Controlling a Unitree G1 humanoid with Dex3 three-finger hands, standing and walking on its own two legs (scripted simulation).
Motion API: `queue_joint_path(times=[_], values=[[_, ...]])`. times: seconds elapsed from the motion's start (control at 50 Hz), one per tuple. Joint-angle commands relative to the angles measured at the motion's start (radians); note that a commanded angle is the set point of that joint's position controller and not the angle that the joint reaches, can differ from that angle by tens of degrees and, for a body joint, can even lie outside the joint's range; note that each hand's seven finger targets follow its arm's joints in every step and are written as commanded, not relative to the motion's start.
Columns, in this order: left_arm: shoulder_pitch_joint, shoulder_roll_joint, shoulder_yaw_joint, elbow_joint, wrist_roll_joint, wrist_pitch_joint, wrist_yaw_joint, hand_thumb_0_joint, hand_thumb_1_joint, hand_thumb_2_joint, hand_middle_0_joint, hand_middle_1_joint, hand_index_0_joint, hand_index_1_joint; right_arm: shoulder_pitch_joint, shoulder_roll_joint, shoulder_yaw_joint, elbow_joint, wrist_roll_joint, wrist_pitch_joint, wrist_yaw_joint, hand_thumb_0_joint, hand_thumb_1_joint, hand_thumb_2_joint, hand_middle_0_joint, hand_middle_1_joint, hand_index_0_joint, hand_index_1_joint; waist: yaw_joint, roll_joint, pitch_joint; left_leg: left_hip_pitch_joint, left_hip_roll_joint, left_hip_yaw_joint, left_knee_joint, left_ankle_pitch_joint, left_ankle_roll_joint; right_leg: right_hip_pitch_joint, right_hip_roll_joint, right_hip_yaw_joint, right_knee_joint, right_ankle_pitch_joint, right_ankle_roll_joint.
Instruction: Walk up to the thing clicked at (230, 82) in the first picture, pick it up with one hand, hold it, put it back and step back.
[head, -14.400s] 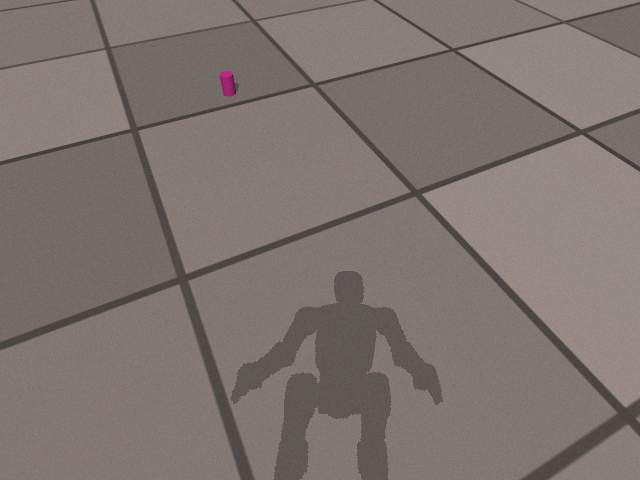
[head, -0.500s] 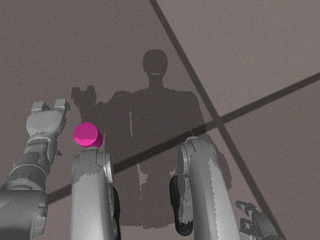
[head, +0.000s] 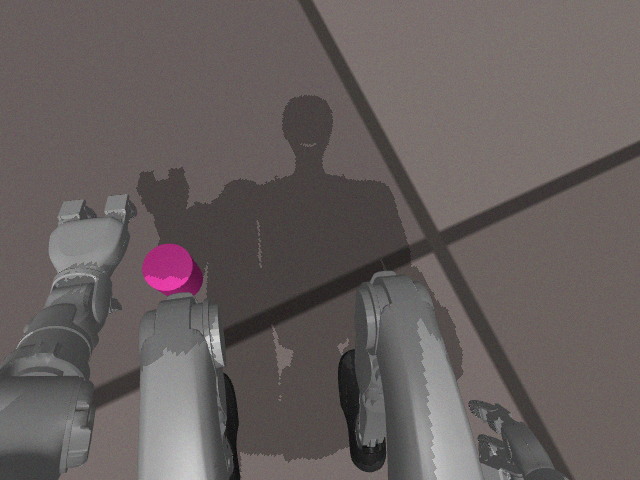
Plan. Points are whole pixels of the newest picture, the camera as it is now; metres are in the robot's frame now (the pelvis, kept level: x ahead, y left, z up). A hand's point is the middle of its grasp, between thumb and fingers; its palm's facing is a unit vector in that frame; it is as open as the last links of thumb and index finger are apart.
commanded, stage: rise first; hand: left
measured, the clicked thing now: (175, 273) +0.40 +0.19 -0.30
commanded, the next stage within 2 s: none
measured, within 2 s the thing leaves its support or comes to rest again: neither
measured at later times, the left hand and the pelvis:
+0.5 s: hand (109, 270) +0.38 +0.25 -0.17, palm faces -0.43 -0.05 -0.90, open 14.2 cm; pelvis +0.00 +0.00 +0.00, yaw +0 degrees
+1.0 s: hand (106, 270) +0.38 +0.26 -0.17, palm faces -0.43 -0.06 -0.90, open 14.3 cm; pelvis +0.00 +0.00 +0.00, yaw +0 degrees
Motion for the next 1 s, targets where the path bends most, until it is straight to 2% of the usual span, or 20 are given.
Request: queue_joint_path(times=[0.0,0.04,0.1,0.12,0.14,0.2,0.28,0.32,0.36,0.4,0.46,0.48,0.58,0.6,0.64,0.66,0.72,0.84,0.92,0.98], values=[[-0.236,0.199,0.033,-0.126,0.001,-0.002,0.024,0.000,-0.570,1.024,-0.099,-0.992,-0.076,-1.015,0.156,-0.223,-0.071,-0.034,0.007,-0.014,-0.005,0.000,-0.908,-0.904,0.200,0.300,0.200,0.300,-0.003,0.148,-0.589,0.456,-0.043,0.069,-0.270,0.091,0.026,0.288,0.042,-0.089,-0.254,0.121,-0.063],[-0.226,0.241,0.067,-0.146,-0.002,-0.001,0.028,0.000,-0.563,1.018,-0.095,-0.991,-0.076,-1.010,0.165,-0.227,-0.077,-0.034,0.008,-0.012,-0.003,0.000,-0.907,-0.904,0.200,0.300,0.200,0.300,0.004,0.140,-0.605,0.469,-0.042,0.077,-0.265,0.105,0.028,0.315,0.042,-0.083,-0.258,0.138,-0.062],[-0.233,0.201,0.045,-0.187,-0.004,-0.009,0.026,0.000,-0.573,1.028,-0.099,-0.986,-0.075,-1.011,0.149,-0.219,-0.073,-0.046,0.008,-0.011,-0.002,0.000,-0.908,-0.904,0.200,0.300,0.200,0.300,0.000,0.148,-0.610,0.452,-0.045,0.083,-0.264,0.110,0.030,0.321,0.039,-0.077,-0.259,0.143,-0.059],[-0.213,0.247,0.074,-0.128,0.003,-0.007,0.030,0.000,-0.575,1.025,-0.093,-1.001,-0.072,-1.022,0.154,-0.223,-0.072,-0.037,0.006,-0.007,-0.003,0.000,-0.909,-0.905,0.200,0.300,0.200,0.300,-0.001,0.116,-0.574,0.420,-0.046,0.086,-0.259,0.078,0.034,0.326,0.044,-0.072,-0.273,0.112,-0.060],[-0.217,0.204,0.044,-0.105,0.006,-0.010,0.023,0.000,-0.584,1.034,-0.090,-1.000,-0.067,-1.024,0.150,-0.217,-0.067,-0.048,0.004,-0.009,-0.001,0.000,-0.909,-0.905,0.200,0.300,0.200,0.300,-0.014,0.089,-0.540,0.386,-0.047,0.089,-0.251,0.071,0.038,0.328,0.044,-0.071,-0.280,0.104,-0.057],[-0.232,0.249,0.070,-0.090,0.006,-0.019,0.022,0.000,-0.584,1.033,-0.090,-1.002,-0.067,-1.025,0.156,-0.221,-0.068,-0.037,0.000,-0.008,-0.006,0.000,-0.909,-0.905,0.200,0.300,0.200,0.300,-0.013,0.081,-0.543,0.372,-0.048,0.087,-0.246,0.045,0.040,0.324,0.043,-0.065,-0.286,0.068,-0.058],[-0.272,0.190,0.017,-0.136,-0.006,-0.037,0.020,0.000,-0.594,1.045,-0.084,-1.000,-0.058,-1.027,0.150,-0.214,-0.066,-0.034,-0.001,-0.021,-0.003,0.000,-0.907,-0.904,0.200,0.300,0.200,0.300,-0.010,0.122,-0.561,0.411,-0.048,0.083,-0.255,0.040,0.032,0.301,0.044,-0.072,-0.282,0.057,-0.061],[-0.253,0.231,0.050,-0.177,-0.010,-0.038,0.028,0.000,-0.589,1.039,-0.090,-0.991,-0.062,-1.019,0.158,-0.222,-0.073,-0.035,0.000,-0.021,-0.006,0.000,-0.907,-0.904,0.200,0.300,0.200,0.300,0.003,0.135,-0.610,0.438,-0.048,0.083,-0.254,0.059,0.030,0.320,0.043,-0.073,-0.277,0.073,-0.059],[-0.215,0.172,0.017,-0.152,-0.009,-0.029,0.029,0.000,-0.596,1.043,-0.087,-0.987,-0.058,-1.016,0.145,-0.220,-0.074,-0.037,0.003,-0.021,-0.003,0.000,-0.907,-0.903,0.200,0.300,0.200,0.300,0.000,0.154,-0.617,0.474,-0.046,0.078,-0.269,0.081,0.024,0.302,0.044,-0.084,-0.262,0.102,-0.060],[-0.246,0.230,0.044,-0.168,0.011,-0.025,0.039,0.000,-0.587,1.035,-0.087,-0.994,-0.063,-1.018,0.155,-0.225,-0.076,-0.035,0.004,-0.016,-0.006,0.000,-0.908,-0.904,0.200,0.300,0.200,0.300,0.001,0.156,-0.633,0.486,-0.044,0.083,-0.260,0.105,0.025,0.312,0.046,-0.080,-0.265,0.133,-0.063],[-0.286,0.237,0.047,-0.124,0.028,-0.019,0.049,0.000,-0.602,1.047,-0.081,-0.986,-0.051,-1.016,0.162,-0.225,-0.068,-0.023,-0.003,-0.017,0.000,0.000,-0.907,-0.903,0.200,0.300,0.200,0.300,-0.022,0.152,-0.567,0.443,-0.042,0.080,-0.250,0.106,0.027,0.286,0.043,-0.084,-0.248,0.144,-0.061],[-0.257,0.229,0.062,-0.127,0.026,-0.018,0.052,0.000,-0.611,1.058,-0.086,-0.979,-0.050,-1.016,0.157,-0.224,-0.067,-0.027,-0.001,-0.014,-0.002,0.000,-0.908,-0.904,0.200,0.300,0.200,0.300,0.002,0.158,-0.588,0.450,-0.045,0.076,-0.262,0.112,0.026,0.286,0.042,-0.085,-0.249,0.142,-0.063],[-0.232,0.195,0.047,-0.053,0.022,-0.015,0.047,0.000,-0.600,1.049,-0.077,-0.989,-0.049,-1.019,0.147,-0.223,-0.064,-0.035,-0.005,-0.023,0.008,0.000,-0.905,-0.903,0.200,0.300,0.200,0.300,-0.016,0.129,-0.545,0.432,-0.048,0.077,-0.257,0.077,0.030,0.278,0.041,-0.090,-0.250,0.109,-0.059],[-0.231,0.234,0.076,-0.072,0.017,-0.016,0.049,0.000,-0.604,1.052,-0.076,-0.989,-0.046,-1.019,0.146,-0.230,-0.068,-0.033,-0.006,-0.023,0.008,0.000,-0.905,-0.902,0.200,0.300,0.200,0.300,-0.005,0.125,-0.567,0.430,-0.047,0.077,-0.255,0.075,0.032,0.291,0.041,-0.087,-0.255,0.105,-0.058],[-0.231,0.200,0.053,-0.114,0.005,-0.017,0.040,0.000,-0.609,1.057,-0.082,-0.989,-0.047,-1.024,0.152,-0.222,-0.068,-0.042,-0.006,-0.024,0.012,0.000,-0.907,-0.903,0.200,0.300,0.200,0.300,-0.005,0.151,-0.620,0.456,-0.050,0.085,-0.254,0.107,0.031,0.330,0.039,-0.082,-0.254,0.140,-0.056],[-0.223,0.246,0.083,-0.114,0.004,-0.015,0.041,0.000,-0.603,1.051,-0.079,-0.995,-0.049,-1.026,0.160,-0.233,-0.075,-0.030,-0.006,-0.022,0.012,0.000,-0.907,-0.903,0.200,0.300,0.200,0.300,-0.003,0.145,-0.631,0.467,-0.047,0.082,-0.254,0.118,0.031,0.336,0.040,-0.085,-0.252,0.153,-0.056],[-0.262,0.204,0.034,-0.152,-0.002,-0.018,0.029,0.000,-0.603,1.047,-0.089,-0.989,-0.057,-1.022,0.147,-0.220,-0.074,-0.042,-0.002,-0.022,0.011,0.000,-0.909,-0.904,0.200,0.300,0.200,0.300,-0.013,0.153,-0.618,0.459,-0.045,0.082,-0.260,0.085,0.029,0.318,0.044,-0.082,-0.268,0.120,-0.061],[-0.226,0.224,0.050,-0.080,0.002,-0.024,0.022,0.000,-0.597,1.040,-0.081,-1.006,-0.056,-1.031,0.167,-0.226,-0.074,-0.024,-0.002,-0.017,0.006,0.000,-0.908,-0.903,0.200,0.300,0.200,0.300,-0.024,0.084,-0.540,0.396,-0.045,0.081,-0.249,0.053,0.037,0.314,0.046,-0.078,-0.285,0.084,-0.057],[-0.246,0.225,0.050,-0.137,0.003,-0.035,0.030,0.000,-0.609,1.052,-0.089,-0.988,-0.055,-1.024,0.155,-0.219,-0.068,-0.032,-0.001,-0.018,0.002,0.000,-0.909,-0.904,0.200,0.300,0.200,0.300,0.002,0.127,-0.583,0.424,-0.048,0.084,-0.253,0.077,0.031,0.316,0.044,-0.075,-0.273,0.105,-0.061],[-0.259,0.214,0.042,-0.086,0.027,-0.038,0.038,0.000,-0.611,1.058,-0.083,-0.978,-0.046,-1.017,0.147,-0.219,-0.061,-0.028,-0.002,-0.021,0.002,0.000,-0.908,-0.903,0.200,0.300,0.200,0.300,-0.011,0.129,-0.554,0.418,-0.049,0.078,-0.251,0.071,0.028,0.279,0.046,-0.083,-0.256,0.096,-0.063]])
